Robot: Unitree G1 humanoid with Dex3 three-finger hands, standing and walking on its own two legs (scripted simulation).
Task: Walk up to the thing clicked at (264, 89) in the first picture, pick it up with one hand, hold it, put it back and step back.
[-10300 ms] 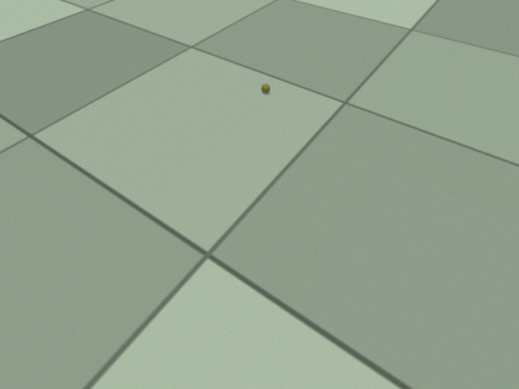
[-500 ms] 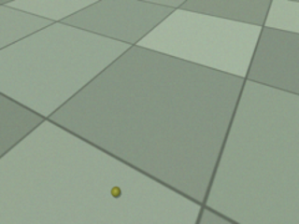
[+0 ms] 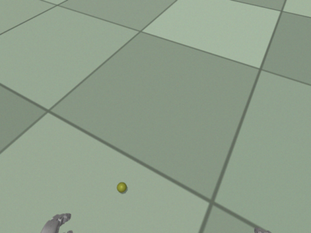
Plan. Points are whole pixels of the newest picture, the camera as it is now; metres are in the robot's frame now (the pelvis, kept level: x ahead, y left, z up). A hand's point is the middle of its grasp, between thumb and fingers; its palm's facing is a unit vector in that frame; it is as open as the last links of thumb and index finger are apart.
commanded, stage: rise first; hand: left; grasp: from above
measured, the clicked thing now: (121, 187) +0.43 +0.24 -0.75
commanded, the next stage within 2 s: none
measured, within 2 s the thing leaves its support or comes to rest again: neither
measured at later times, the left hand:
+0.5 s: hand out of the picture +0.14 +0.26 -0.22, palm faces -0.13 -0.89 -0.43, open 13.8 cm
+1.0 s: hand (82, 226) +0.17 +0.29 -0.33, palm faces -0.40 -0.68 -0.62, open 14.0 cm
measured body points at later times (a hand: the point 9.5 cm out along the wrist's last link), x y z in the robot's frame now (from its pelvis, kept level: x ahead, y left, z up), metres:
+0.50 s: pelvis -0.01 +0.01 -0.07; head +0.08 +0.02 +0.37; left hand +0.14 +0.30 -0.19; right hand +0.14 -0.25 -0.17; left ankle +0.00 +0.12 -0.74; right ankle -0.01 -0.13 -0.74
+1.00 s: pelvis -0.04 +0.01 -0.19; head +0.12 +0.02 +0.23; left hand +0.19 +0.32 -0.29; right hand +0.16 -0.26 -0.28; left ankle +0.00 +0.12 -0.74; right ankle -0.01 -0.13 -0.74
